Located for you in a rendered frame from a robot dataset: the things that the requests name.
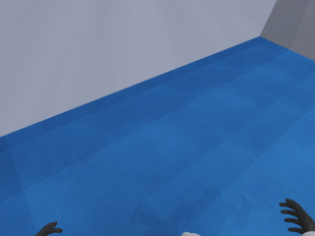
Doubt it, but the right robot hand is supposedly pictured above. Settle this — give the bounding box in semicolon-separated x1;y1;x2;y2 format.
279;199;315;234

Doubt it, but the left robot hand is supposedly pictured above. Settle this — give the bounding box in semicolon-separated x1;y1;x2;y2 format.
35;221;63;236

